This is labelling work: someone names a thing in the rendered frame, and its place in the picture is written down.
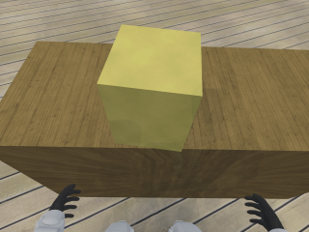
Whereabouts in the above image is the left robot forearm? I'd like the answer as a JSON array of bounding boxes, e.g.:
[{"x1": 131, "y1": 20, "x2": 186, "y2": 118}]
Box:
[{"x1": 33, "y1": 210, "x2": 66, "y2": 232}]

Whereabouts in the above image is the left robot thigh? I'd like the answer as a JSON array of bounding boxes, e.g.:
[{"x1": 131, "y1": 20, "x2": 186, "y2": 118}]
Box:
[{"x1": 105, "y1": 221, "x2": 134, "y2": 232}]

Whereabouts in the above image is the robot right hand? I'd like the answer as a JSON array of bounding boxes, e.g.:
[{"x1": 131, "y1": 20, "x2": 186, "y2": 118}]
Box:
[{"x1": 244, "y1": 193, "x2": 284, "y2": 232}]

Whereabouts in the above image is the pedestal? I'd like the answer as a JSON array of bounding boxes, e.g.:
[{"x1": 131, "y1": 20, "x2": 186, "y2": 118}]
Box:
[{"x1": 0, "y1": 41, "x2": 309, "y2": 199}]

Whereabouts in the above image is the robot left hand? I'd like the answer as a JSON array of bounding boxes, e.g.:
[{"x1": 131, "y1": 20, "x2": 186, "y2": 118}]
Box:
[{"x1": 48, "y1": 184, "x2": 81, "y2": 218}]

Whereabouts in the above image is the right robot thigh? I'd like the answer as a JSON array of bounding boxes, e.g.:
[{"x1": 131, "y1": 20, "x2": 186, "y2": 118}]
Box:
[{"x1": 168, "y1": 221, "x2": 202, "y2": 232}]

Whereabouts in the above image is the robot thigh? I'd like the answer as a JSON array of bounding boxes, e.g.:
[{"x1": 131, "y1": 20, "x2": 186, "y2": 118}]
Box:
[
  {"x1": 168, "y1": 221, "x2": 202, "y2": 232},
  {"x1": 105, "y1": 221, "x2": 134, "y2": 232}
]

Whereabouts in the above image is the carton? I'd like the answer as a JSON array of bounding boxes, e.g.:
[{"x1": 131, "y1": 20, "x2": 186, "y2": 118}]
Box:
[{"x1": 97, "y1": 24, "x2": 203, "y2": 152}]

